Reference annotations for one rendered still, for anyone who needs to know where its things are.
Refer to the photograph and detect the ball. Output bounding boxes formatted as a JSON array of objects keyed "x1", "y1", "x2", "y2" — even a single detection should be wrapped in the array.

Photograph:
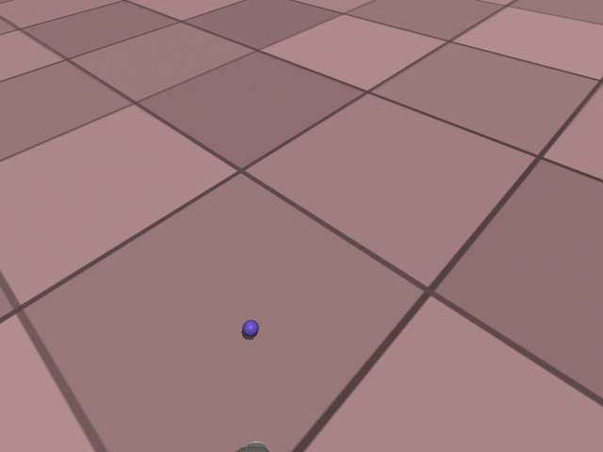
[{"x1": 242, "y1": 320, "x2": 259, "y2": 337}]

